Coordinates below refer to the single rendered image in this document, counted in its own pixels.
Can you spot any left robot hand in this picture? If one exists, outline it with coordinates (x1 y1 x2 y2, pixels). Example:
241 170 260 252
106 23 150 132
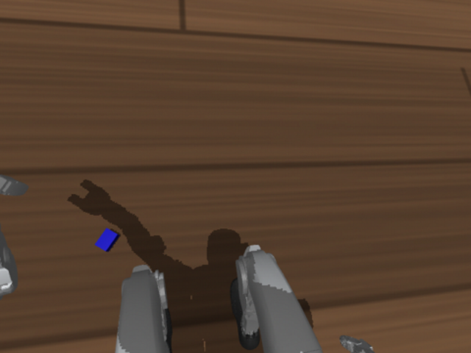
0 174 29 196

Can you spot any left robot arm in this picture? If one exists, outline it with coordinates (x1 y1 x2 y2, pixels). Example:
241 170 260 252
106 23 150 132
0 224 18 300

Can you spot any small box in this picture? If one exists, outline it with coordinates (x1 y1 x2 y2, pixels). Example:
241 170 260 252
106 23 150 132
95 228 120 252

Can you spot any right robot hand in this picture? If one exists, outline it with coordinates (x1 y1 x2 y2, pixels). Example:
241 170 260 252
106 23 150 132
339 335 375 353

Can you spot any right robot foot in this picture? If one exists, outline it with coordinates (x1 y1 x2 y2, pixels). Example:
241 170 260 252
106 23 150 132
230 277 260 350

